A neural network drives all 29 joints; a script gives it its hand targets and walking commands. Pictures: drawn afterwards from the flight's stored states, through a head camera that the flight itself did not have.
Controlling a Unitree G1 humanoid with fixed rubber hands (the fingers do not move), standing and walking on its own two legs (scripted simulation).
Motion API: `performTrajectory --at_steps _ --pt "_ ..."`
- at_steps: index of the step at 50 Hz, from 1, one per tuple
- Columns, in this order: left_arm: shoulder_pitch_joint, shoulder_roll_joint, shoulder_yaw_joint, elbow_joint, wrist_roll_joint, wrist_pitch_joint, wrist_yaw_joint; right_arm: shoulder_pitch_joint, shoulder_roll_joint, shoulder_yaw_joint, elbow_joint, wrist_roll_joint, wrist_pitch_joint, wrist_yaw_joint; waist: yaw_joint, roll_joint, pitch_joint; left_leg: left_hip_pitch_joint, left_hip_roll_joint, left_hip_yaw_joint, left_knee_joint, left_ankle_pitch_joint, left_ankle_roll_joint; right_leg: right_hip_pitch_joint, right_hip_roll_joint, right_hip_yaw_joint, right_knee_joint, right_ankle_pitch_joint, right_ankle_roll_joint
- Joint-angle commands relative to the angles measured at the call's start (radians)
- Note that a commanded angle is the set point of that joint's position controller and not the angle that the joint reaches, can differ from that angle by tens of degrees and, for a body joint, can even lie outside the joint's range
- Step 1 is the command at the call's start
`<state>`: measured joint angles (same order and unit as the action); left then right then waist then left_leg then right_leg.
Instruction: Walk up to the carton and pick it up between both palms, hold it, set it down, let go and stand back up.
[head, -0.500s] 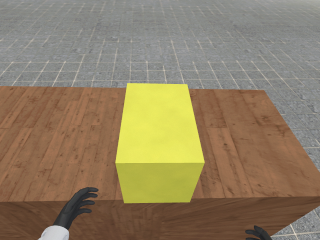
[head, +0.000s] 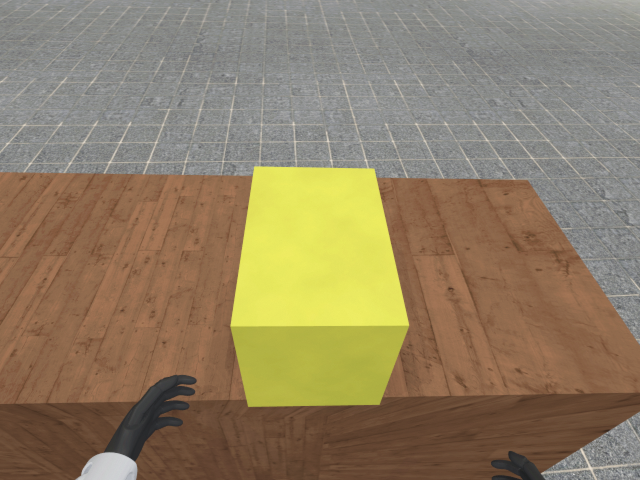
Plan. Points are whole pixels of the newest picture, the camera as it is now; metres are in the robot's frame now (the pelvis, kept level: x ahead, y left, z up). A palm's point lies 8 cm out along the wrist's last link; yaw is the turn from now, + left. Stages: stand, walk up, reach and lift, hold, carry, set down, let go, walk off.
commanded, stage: stand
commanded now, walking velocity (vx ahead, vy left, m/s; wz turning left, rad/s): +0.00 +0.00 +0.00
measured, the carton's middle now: (314, 281) +0.41 +0.03 +0.01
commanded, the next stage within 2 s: none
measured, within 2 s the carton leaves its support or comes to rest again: neither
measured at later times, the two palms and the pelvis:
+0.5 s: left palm (132, 441) +0.19 +0.23 -0.02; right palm out of the picture +0.13 -0.27 -0.08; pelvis +0.00 +0.00 +0.00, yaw +0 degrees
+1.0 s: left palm (132, 441) +0.19 +0.23 -0.02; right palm out of the picture +0.13 -0.27 -0.09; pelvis +0.00 +0.00 +0.00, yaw +0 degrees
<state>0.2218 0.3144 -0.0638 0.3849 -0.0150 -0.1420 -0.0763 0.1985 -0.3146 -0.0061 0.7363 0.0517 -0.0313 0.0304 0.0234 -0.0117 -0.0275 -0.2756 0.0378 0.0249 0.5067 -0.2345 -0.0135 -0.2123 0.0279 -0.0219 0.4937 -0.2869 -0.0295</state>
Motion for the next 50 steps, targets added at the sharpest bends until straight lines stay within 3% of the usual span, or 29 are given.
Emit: performTrajectory --at_steps 1,3,5,6,7,11,13,15,16,18,19,21,23,26,29,30,31,32,33,34,35,36,37,39,41,43,46,48,50 --pt "-0.021 0.251 0.154 0.119 0.048 0.058 0.092 -0.049 -0.252 -0.096 -0.076 -0.086 -0.005 -0.010 -0.044 0.007 0.019 0.033 0.068 -0.092 -0.047 0.000 0.069 -0.037 -0.123 0.117 -0.115 -0.001 -0.013" --pt "-0.014 0.258 0.141 0.115 0.058 0.051 0.102 -0.048 -0.235 -0.088 -0.076 -0.095 -0.012 -0.007 -0.054 -0.046 0.046 0.030 0.058 -0.099 -0.057 -0.018 0.066 -0.057 -0.115 0.126 -0.134 -0.035 -0.011" --pt "-0.026 0.248 0.146 0.116 0.051 0.050 0.093 -0.013 -0.247 -0.085 -0.072 -0.091 -0.012 -0.008 -0.051 -0.040 0.022 0.033 0.066 -0.110 -0.050 0.001 0.078 -0.060 -0.111 0.110 -0.114 -0.012 -0.016" --pt "-0.020 0.254 0.142 0.114 0.053 0.047 0.096 -0.069 -0.263 -0.089 -0.070 -0.094 -0.008 -0.002 -0.023 0.001 0.019 0.033 0.063 -0.109 -0.056 -0.002 0.073 -0.058 -0.112 0.119 -0.103 -0.024 -0.015" --pt "-0.035 0.258 0.155 0.115 0.058 0.047 0.102 -0.041 -0.242 -0.082 -0.071 -0.090 -0.006 0.003 -0.044 -0.039 0.013 0.039 0.057 -0.097 -0.062 0.026 0.063 -0.040 -0.115 0.110 -0.111 -0.012 -0.005" --pt "-0.032 0.250 0.144 0.119 0.046 0.055 0.099 -0.061 -0.230 -0.084 -0.073 -0.083 -0.012 0.000 -0.035 -0.066 0.000 0.053 0.072 -0.110 -0.058 0.018 0.082 -0.041 -0.114 0.103 -0.108 -0.003 -0.006" --pt "-0.043 0.224 0.132 0.126 0.054 0.043 0.095 -0.041 -0.252 -0.085 -0.062 -0.088 -0.011 -0.011 -0.054 -0.017 0.057 0.021 0.073 -0.120 -0.059 -0.002 0.081 -0.036 -0.135 0.139 -0.128 0.027 -0.011" --pt "-0.039 0.243 0.147 0.110 0.050 0.043 0.091 -0.067 -0.255 -0.085 -0.079 -0.098 -0.005 -0.009 -0.027 -0.053 -0.006 0.036 0.082 -0.119 -0.069 0.046 0.083 0.000 -0.115 0.100 -0.092 0.054 -0.011" --pt "-0.033 0.257 0.149 0.126 0.045 0.049 0.099 -0.052 -0.253 -0.091 -0.075 -0.083 -0.011 -0.005 -0.052 -0.025 0.052 0.017 0.075 -0.117 -0.084 0.034 0.076 -0.041 -0.129 0.122 -0.111 0.048 -0.019" --pt "-0.031 0.262 0.152 0.123 0.061 0.047 0.098 -0.082 -0.244 -0.082 -0.072 -0.085 -0.008 -0.008 -0.037 0.010 0.042 0.036 0.067 -0.114 -0.065 0.001 0.061 -0.057 -0.114 0.120 -0.117 0.017 -0.009" --pt "-0.019 0.265 0.150 0.116 0.057 0.048 0.099 -0.025 -0.243 -0.087 -0.061 -0.087 -0.006 -0.003 -0.035 -0.066 0.061 0.000 0.070 -0.133 -0.077 -0.008 0.072 -0.028 -0.103 0.093 -0.100 0.018 -0.009" --pt "-0.049 0.267 0.149 0.125 0.048 0.050 0.102 -0.042 -0.243 -0.091 -0.071 -0.089 0.000 -0.004 -0.057 -0.080 0.021 0.047 0.061 -0.103 -0.056 0.010 0.074 -0.051 -0.127 0.120 -0.126 -0.023 -0.005" --pt "0.005 0.255 0.150 0.131 0.045 0.042 0.096 -0.044 -0.259 -0.087 -0.055 -0.089 -0.011 -0.004 -0.031 -0.020 0.062 0.007 0.050 -0.110 -0.070 -0.039 0.067 -0.065 -0.118 0.125 -0.128 -0.057 -0.016" --pt "-0.078 0.277 0.152 0.111 0.051 0.048 0.102 -0.039 -0.248 -0.083 -0.048 -0.084 -0.003 0.005 -0.052 -0.074 0.047 0.008 0.057 -0.096 -0.077 -0.002 0.062 -0.058 -0.119 0.113 -0.105 -0.053 -0.007" --pt "-0.036 0.267 0.159 0.123 0.053 0.055 0.096 -0.077 -0.260 -0.089 -0.045 -0.096 -0.006 -0.005 -0.027 -0.004 0.092 -0.009 0.068 -0.115 -0.089 -0.053 0.075 -0.067 -0.107 0.111 -0.108 -0.019 -0.014" --pt "-0.023 0.265 0.150 0.150 0.062 0.054 0.099 -0.069 -0.240 -0.084 -0.055 -0.090 -0.007 -0.003 -0.057 -0.031 0.081 0.026 0.064 -0.123 -0.105 -0.038 0.071 -0.075 -0.101 0.088 -0.117 -0.028 -0.012" --pt "-0.018 0.224 0.144 0.115 0.044 0.048 0.096 -0.066 -0.244 -0.088 -0.059 -0.093 -0.019 -0.007 -0.023 0.007 0.035 0.029 0.075 -0.113 -0.071 0.004 0.078 -0.025 -0.115 0.115 -0.115 0.017 -0.014" --pt "-0.068 0.239 0.147 0.126 0.045 0.046 0.094 -0.062 -0.243 -0.085 -0.050 -0.090 -0.016 -0.002 -0.058 -0.038 0.008 0.042 0.065 -0.115 -0.098 0.016 0.061 -0.033 -0.112 0.092 -0.082 0.009 -0.020" --pt "-0.044 0.236 0.142 0.120 0.053 0.046 0.094 -0.070 -0.246 -0.088 -0.061 -0.091 -0.016 -0.009 -0.043 -0.029 0.032 0.021 0.072 -0.125 -0.083 0.007 0.082 -0.030 -0.104 0.102 -0.102 0.030 -0.014" --pt "-0.046 0.244 0.143 0.127 0.039 0.048 0.098 -0.058 -0.253 -0.087 -0.056 -0.090 -0.014 -0.006 -0.062 -0.001 0.041 0.031 0.074 -0.131 -0.093 0.042 0.072 -0.041 -0.114 0.094 -0.108 0.019 -0.009" --pt "-0.039 0.242 0.148 0.130 0.046 0.041 0.096 -0.072 -0.257 -0.085 -0.048 -0.095 -0.012 -0.010 -0.047 0.000 0.030 0.034 0.079 -0.121 -0.081 0.035 0.065 -0.025 -0.130 0.102 -0.115 0.026 -0.010" --pt "-0.054 0.276 0.150 0.137 0.040 0.053 0.098 -0.036 -0.251 -0.083 -0.036 -0.072 -0.010 -0.008 -0.046 -0.059 0.002 0.057 0.077 -0.127 -0.061 0.058 0.069 -0.019 -0.130 0.119 -0.121 0.043 -0.002" --pt "-0.033 0.240 0.150 0.127 0.042 0.049 0.101 -0.021 -0.267 -0.086 -0.025 -0.086 -0.007 -0.009 -0.048 -0.017 0.015 0.022 0.076 -0.131 -0.065 0.024 0.070 -0.002 -0.124 0.105 -0.105 0.043 -0.014" --pt "-0.037 0.256 0.150 0.146 0.047 0.056 0.102 -0.074 -0.251 -0.081 -0.049 -0.091 -0.007 -0.013 -0.052 -0.050 0.071 0.017 0.059 -0.111 -0.069 0.004 0.065 -0.050 -0.132 0.132 -0.143 -0.026 0.009" --pt "-0.069 0.254 0.151 0.135 0.056 0.048 0.093 -0.047 -0.262 -0.086 -0.033 -0.088 -0.014 -0.014 -0.057 0.008 -0.006 0.048 0.071 -0.128 -0.067 0.029 0.066 -0.015 -0.119 0.104 -0.103 0.027 -0.013" --pt "-0.012 0.248 0.148 0.141 0.046 0.047 0.096 -0.086 -0.245 -0.090 -0.064 -0.087 -0.009 -0.011 -0.029 -0.088 0.086 -0.024 0.069 -0.121 -0.080 0.006 0.056 -0.033 -0.135 0.117 -0.139 -0.021 0.016" --pt "-0.041 0.262 0.151 0.154 0.040 0.049 0.099 -0.064 -0.254 -0.085 -0.042 -0.081 -0.006 -0.011 -0.048 -0.036 0.037 0.035 0.066 -0.111 -0.081 0.022 0.054 -0.015 -0.127 0.112 -0.122 0.030 0.007" --pt "0.003 0.240 0.138 0.154 0.040 0.039 0.097 -0.083 -0.226 -0.078 -0.041 -0.082 -0.011 -0.016 -0.014 -0.028 0.047 0.005 0.075 -0.138 -0.085 0.035 0.072 -0.005 -0.119 0.102 -0.113 0.041 -0.006" --pt "-0.018 0.222 0.135 0.155 0.036 0.042 0.091 -0.091 -0.250 -0.081 -0.048 -0.087 -0.021 -0.017 -0.036 0.009 0.009 0.029 0.077 -0.130 -0.083 0.043 0.068 0.003 -0.133 0.097 -0.097 0.066 -0.015"
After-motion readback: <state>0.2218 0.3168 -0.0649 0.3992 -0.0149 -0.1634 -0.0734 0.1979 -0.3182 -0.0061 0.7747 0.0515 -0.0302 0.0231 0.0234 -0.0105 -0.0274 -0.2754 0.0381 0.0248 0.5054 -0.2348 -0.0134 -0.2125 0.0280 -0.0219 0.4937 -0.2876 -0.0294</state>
